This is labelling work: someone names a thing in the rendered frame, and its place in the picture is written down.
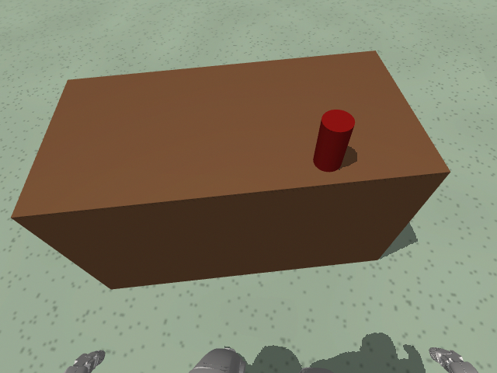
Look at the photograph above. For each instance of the can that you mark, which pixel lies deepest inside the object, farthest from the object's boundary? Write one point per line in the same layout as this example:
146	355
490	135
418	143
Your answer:
333	138

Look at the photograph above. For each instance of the right robot hand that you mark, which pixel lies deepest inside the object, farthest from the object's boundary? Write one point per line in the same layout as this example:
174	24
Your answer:
451	361

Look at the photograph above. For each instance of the left robot hand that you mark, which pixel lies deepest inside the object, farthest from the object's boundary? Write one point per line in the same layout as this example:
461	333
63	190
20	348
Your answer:
87	362

